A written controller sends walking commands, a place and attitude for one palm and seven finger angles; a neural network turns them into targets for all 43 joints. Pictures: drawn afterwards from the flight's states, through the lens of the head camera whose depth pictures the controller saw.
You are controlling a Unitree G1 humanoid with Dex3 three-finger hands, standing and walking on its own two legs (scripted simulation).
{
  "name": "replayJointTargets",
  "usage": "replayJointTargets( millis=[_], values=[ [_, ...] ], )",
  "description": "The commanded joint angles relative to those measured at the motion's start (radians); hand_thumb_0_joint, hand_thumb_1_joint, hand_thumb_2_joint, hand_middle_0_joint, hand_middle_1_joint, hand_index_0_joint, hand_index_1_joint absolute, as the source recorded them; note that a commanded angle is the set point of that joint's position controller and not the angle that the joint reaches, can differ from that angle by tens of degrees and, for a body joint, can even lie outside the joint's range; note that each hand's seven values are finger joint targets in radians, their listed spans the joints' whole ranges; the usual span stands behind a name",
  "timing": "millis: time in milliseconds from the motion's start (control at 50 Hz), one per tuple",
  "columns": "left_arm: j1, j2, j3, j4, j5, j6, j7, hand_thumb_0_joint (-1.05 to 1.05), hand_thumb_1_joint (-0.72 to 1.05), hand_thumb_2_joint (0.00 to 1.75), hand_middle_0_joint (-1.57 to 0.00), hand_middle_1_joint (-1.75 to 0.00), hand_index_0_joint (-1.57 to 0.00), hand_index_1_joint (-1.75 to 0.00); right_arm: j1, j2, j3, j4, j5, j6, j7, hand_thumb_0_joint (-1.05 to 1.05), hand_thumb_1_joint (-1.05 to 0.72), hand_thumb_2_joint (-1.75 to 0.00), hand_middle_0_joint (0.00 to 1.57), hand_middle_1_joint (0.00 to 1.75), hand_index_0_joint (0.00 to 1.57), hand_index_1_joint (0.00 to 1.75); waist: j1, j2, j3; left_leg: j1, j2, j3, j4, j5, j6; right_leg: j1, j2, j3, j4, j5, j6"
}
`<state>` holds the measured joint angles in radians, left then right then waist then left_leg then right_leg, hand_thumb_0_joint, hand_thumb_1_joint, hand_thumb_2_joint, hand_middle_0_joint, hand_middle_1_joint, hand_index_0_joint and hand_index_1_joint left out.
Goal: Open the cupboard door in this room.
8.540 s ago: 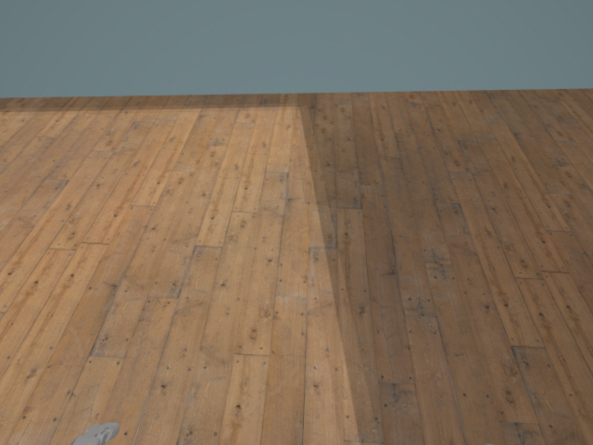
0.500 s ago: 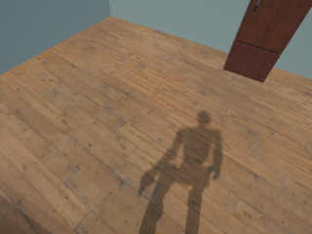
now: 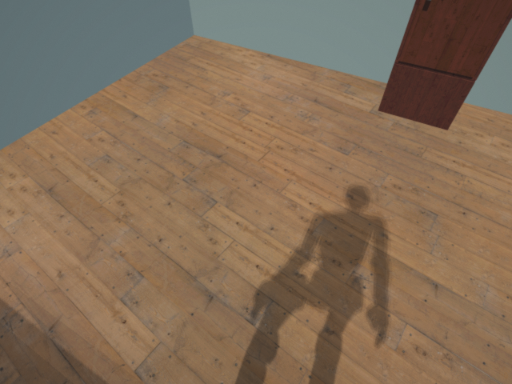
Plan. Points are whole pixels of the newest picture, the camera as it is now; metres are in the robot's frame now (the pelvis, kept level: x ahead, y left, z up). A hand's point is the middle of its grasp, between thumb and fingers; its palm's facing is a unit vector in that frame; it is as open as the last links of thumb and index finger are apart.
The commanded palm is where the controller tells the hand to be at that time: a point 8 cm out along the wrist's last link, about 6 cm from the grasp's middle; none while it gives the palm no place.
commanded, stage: stand and wait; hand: left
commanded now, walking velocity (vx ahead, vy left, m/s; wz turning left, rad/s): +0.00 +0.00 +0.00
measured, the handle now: out of the picture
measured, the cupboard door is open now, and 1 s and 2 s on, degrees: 0 0 0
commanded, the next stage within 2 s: turn or walk to find it in 0.48 s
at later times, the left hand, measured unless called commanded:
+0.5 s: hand out of the picture -0.03 +0.19 -0.17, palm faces +0.03 -0.99 -0.17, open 7.4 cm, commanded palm none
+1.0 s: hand out of the picture +0.04 +0.19 -0.17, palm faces +0.00 -0.98 -0.22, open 7.3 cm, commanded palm none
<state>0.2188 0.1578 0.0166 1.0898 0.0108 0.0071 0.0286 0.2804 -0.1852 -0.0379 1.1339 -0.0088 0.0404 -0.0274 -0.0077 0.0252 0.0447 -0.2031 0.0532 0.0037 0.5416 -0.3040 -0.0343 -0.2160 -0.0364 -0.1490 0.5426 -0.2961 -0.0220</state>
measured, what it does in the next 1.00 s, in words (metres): stands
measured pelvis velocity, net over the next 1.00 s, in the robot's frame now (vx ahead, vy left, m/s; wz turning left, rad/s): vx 0.00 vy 0.01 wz -0.04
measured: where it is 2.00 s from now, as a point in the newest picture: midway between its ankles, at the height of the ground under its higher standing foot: outside the picture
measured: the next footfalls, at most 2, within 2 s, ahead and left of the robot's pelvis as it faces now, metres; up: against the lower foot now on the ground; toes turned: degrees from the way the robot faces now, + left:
right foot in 1.52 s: +0.03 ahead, -0.11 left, +0.00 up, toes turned +5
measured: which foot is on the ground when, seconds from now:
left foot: down 0.00-1.00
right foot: down 0.00-1.00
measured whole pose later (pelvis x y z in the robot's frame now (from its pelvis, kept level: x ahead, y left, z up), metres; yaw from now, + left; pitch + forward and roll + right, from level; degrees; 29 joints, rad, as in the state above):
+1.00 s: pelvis +0.00 +0.01 +0.00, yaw -2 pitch +0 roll +0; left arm 0.22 0.17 0.02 1.09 0.01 0.00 0.03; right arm 0.28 -0.15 -0.03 1.12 -0.01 0.01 -0.02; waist -0.01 0.01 0.02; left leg -0.21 0.03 0.05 0.50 -0.28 -0.02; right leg -0.25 -0.06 -0.10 0.53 -0.27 0.00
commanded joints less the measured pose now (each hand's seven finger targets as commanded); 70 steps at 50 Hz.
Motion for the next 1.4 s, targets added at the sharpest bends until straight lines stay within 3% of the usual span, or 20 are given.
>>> replayJointTargets(
  millis=[0, 40, 240, 480, 600, 680, 740, 780, 880, 1020, 1080, 1120, 1140, 1160, 1180, 1200, 1240, 1280, 1340, 1380],
  values=[
    [0.025, 0.136, 0.034, -0.039, -0.004, -0.005, 0.005, 0.0, 0.9, 0.9, -0.2, -0.3, -0.2, -0.3, 0.025, -0.072, -0.001, -0.032, -0.007, -0.032, 0.003, 0.0, -0.9, -0.9, 0.2, 0.3, 0.2, 0.3, 0.015, 0.002, -0.007, 0.012, 0.071, -0.049, -0.102, 0.227, 0.033, -0.035, -0.136, 0.114, -0.135, 0.115, 0.0],
    [0.032, 0.118, 0.027, -0.027, -0.007, 0.0, 0.005, 0.0, 0.9, 0.9, -0.2, -0.3, -0.2, -0.3, 0.012, -0.078, 0.002, -0.03, -0.005, -0.038, 0.0, 0.0, -0.9, -0.9, 0.2, 0.3, 0.2, 0.3, 0.027, 0.082, 0.007, -0.054, 0.092, -0.094, -0.162, 0.222, 0.05, 0.03, -0.093, 0.087, -0.118, 0.096, 0.023],
    [0.088, 0.09, 0.007, 0.021, -0.001, -0.008, 0.004, 0.0, 0.9, 0.9, -0.2, -0.3, -0.2, -0.3, 0.045, -0.052, 0.007, -0.028, -0.002, -0.044, -0.002, 0.0, -0.9, -0.9, 0.2, 0.3, 0.2, 0.3, 0.017, 0.0, 0.046, -0.059, 0.058, -0.065, -0.212, 0.064, 0.047, 0.013, -0.096, 0.117, -0.205, 0.018, 0.022],
    [0.141, 0.068, -0.004, 0.047, 0.001, -0.019, 0.006, 0.0, 0.9, 0.9, -0.2, -0.3, -0.2, -0.3, 0.06, -0.046, 0.014, -0.014, 0.001, -0.06, -0.007, 0.0, -0.9, -0.9, 0.2, 0.3, 0.2, 0.3, 0.017, -0.013, 0.038, -0.008, 0.06, -0.04, -0.231, 0.114, 0.051, 0.017, -0.096, 0.128, -0.212, 0.102, 0.024],
    [0.109, 0.085, 0.025, 0.019, 0.006, 0.006, -0.004, 0.0, 0.9, 0.9, -0.2, -0.3, -0.2, -0.3, 0.039, -0.073, -0.009, -0.031, 0.0, -0.042, -0.019, 0.0, -0.9, -0.9, 0.2, 0.3, 0.2, 0.3, 0.012, 0.014, 0.063, -0.016, 0.104, -0.025, -0.187, 0.053, 0.065, -0.076, -0.07, 0.159, -0.141, 0.1, 0.014],
    [0.098, 0.071, 0.038, -0.012, 0.014, 0.016, -0.011, 0.0, 0.9, 0.9, -0.2, -0.3, -0.2, -0.3, 0.016, -0.097, -0.025, -0.061, -0.005, -0.038, -0.02, 0.0, -0.9, -0.9, 0.2, 0.3, 0.2, 0.3, 0.017, 0.056, 0.052, -0.064, 0.158, -0.065, -0.226, -0.058, 0.095, -0.099, -0.03, 0.141, -0.044, 0.063, 0.02],
    [0.136, 0.061, 0.023, 0.009, 0.013, -0.005, -0.003, 0.0, 0.9, 0.9, -0.2, -0.3, -0.2, -0.3, 0.017, -0.064, -0.011, -0.055, -0.003, -0.054, -0.012, 0.0, -0.9, -0.9, 0.2, 0.3, 0.2, 0.3, 0.032, 0.001, -0.003, -0.096, 0.103, -0.04, -0.207, -0.019, 0.079, 0.011, -0.057, 0.169, -0.105, 0.112, 0.021],
    [0.124, 0.104, 0.019, 0.014, 0.009, -0.026, -0.001, 0.0, 0.9, 0.9, -0.2, -0.3, -0.2, -0.3, 0.032, -0.064, -0.005, -0.046, -0.002, -0.066, -0.007, 0.0, -0.9, -0.9, 0.2, 0.3, 0.2, 0.3, 0.018, -0.075, -0.037, -0.04, 0.059, -0.006, -0.168, 0.076, 0.06, 0.018, -0.096, 0.209, -0.156, 0.143, 0.002],
    [0.098, 0.114, 0.02, -0.003, 0.001, -0.022, 0.008, 0.0, 0.9, 0.9, -0.2, -0.3, -0.2, -0.3, 0.051, -0.042, 0.004, -0.035, -0.003, -0.057, 0.001, 0.0, -0.9, -0.9, 0.2, 0.3, 0.2, 0.3, 0.016, -0.061, -0.026, -0.037, 0.052, 0.003, -0.126, 0.212, 0.044, 0.023, -0.129, 0.165, -0.115, 0.245, 0.002],
    [0.046, 0.178, 0.052, -0.059, 0.005, -0.002, 0.011, 0.0, 0.9, 0.9, -0.2, -0.3, -0.2, -0.3, 0.035, -0.049, -0.013, -0.077, -0.007, -0.023, 0.011, 0.0, -0.9, -0.9, 0.2, 0.3, 0.2, 0.3, 0.015, -0.139, 0.018, -0.099, 0.008, 0.034, 0.041, 0.09, 0.025, -0.05, -0.236, 0.191, -0.191, 0.074, -0.05],
    [0.005, 0.188, 0.06, -0.091, 0.01, 0.002, 0.009, 0.0, 0.9, 0.9, -0.2, -0.3, -0.2, -0.3, 0.034, -0.055, -0.022, -0.099, -0.009, -0.016, 0.016, 0.0, -0.9, -0.9, 0.2, 0.3, 0.2, 0.3, 0.003, -0.132, 0.013, -0.105, 0.01, 0.029, 0.095, 0.033, 0.023, -0.078, -0.262, 0.174, -0.183, 0.045, -0.065],
    [-0.028, 0.187, 0.064, -0.116, 0.01, 0.006, 0.008, 0.0, 0.9, 0.9, -0.2, -0.3, -0.2, -0.3, 0.046, -0.07, -0.026, -0.112, -0.01, -0.018, 0.021, 0.0, -0.9, -0.9, 0.2, 0.3, 0.2, 0.3, -0.01, -0.088, 0.0, -0.094, 0.033, -0.018, 0.033, 0.095, 0.035, -0.097, -0.232, 0.119, -0.114, 0.02, -0.04],
    [-0.04, 0.168, 0.065, -0.129, 0.009, 0.01, 0.006, 0.0, 0.9, 0.9, -0.2, -0.3, -0.2, -0.3, 0.045, -0.091, -0.029, -0.122, -0.012, -0.021, 0.023, 0.0, -0.9, -0.9, 0.2, 0.3, 0.2, 0.3, -0.013, -0.012, 0.006, -0.1, 0.068, -0.099, -0.037, 0.131, 0.056, -0.123, -0.175, 0.072, -0.044, -0.032, -0.006],
    [-0.047, 0.141, 0.061, -0.14, 0.005, 0.013, 0.003, 0.0, 0.9, 0.9, -0.2, -0.3, -0.2, -0.3, 0.047, -0.128, -0.034, -0.129, -0.017, -0.028, 0.022, 0.0, -0.9, -0.9, 0.2, 0.3, 0.2, 0.3, -0.021, 0.14, 0.017, -0.127, 0.131, -0.252, -0.158, 0.175, 0.094, -0.136, -0.083, 0.013, 0.097, -0.052, 0.04],
    [-0.058, 0.118, 0.056, -0.157, 0.003, 0.014, 0.002, 0.0, 0.9, 0.9, -0.2, -0.3, -0.2, -0.3, 0.047, -0.173, -0.044, -0.14, -0.019, -0.034, 0.014, 0.0, -0.9, -0.9, 0.2, 0.3, 0.2, 0.3, -0.024, 0.251, 0.011, -0.097, 0.221, -0.415, -0.257, 0.248, 0.164, -0.182, -0.012, 0.004, 0.261, -0.12, 0.063],
    [-0.076, 0.119, 0.054, -0.168, 0.007, 0.015, 0.004, 0.0, 0.9, 0.9, -0.2, -0.3, -0.2, -0.3, 0.059, -0.185, -0.049, -0.138, -0.018, -0.038, 0.007, 0.0, -0.9, -0.9, 0.2, 0.3, 0.2, 0.3, -0.036, 0.263, 0.002, -0.048, 0.25, -0.458, -0.28, 0.336, 0.216, -0.242, -0.013, 0.07, 0.404, -0.238, 0.056],
    [-0.082, 0.127, 0.058, -0.173, 0.009, 0.013, 0.0, 0.0, 0.9, 0.9, -0.2, -0.3, -0.2, -0.3, 0.067, -0.176, -0.049, -0.146, -0.015, -0.045, -0.003, 0.0, -0.9, -0.9, 0.2, 0.3, 0.2, 0.3, -0.028, 0.194, -0.049, 0.034, 0.238, -0.439, -0.226, 0.458, 0.238, -0.308, -0.027, 0.132, 0.507, -0.226, 0.054],
    [-0.07, 0.113, 0.054, -0.167, 0.006, 0.008, -0.004, 0.0, 0.9, 0.9, -0.2, -0.3, -0.2, -0.3, 0.033, -0.173, -0.047, -0.154, -0.018, -0.046, -0.008, 0.0, -0.9, -0.9, 0.2, 0.3, 0.2, 0.3, -0.015, 0.151, -0.094, 0.104, 0.2, -0.355, -0.182, 0.542, 0.228, -0.317, -0.022, 0.143, 0.501, -0.197, 0.065],
    [-0.082, 0.093, 0.039, -0.167, 0.001, 0.002, -0.007, 0.0, 0.9, 0.9, -0.2, -0.3, -0.2, -0.3, 0.052, -0.176, -0.049, -0.155, -0.018, -0.046, -0.012, 0.0, -0.9, -0.9, 0.2, 0.3, 0.2, 0.3, -0.029, 0.097, -0.147, 0.193, 0.175, -0.312, -0.148, 0.645, 0.223, -0.295, -0.004, 0.133, 0.396, -0.192, 0.077],
    [-0.082, 0.085, 0.032, -0.171, -0.003, 0.001, -0.004, 0.0, 0.9, 0.9, -0.2, -0.3, -0.2, -0.3, 0.055, -0.181, -0.051, -0.151, -0.02, -0.043, -0.012, 0.0, -0.9, -0.9, 0.2, 0.3, 0.2, 0.3, -0.032, 0.104, -0.156, 0.211, 0.178, -0.313, -0.135, 0.696, 0.224, -0.247, 0.003, 0.139, 0.275, -0.2, 0.077]
  ],
)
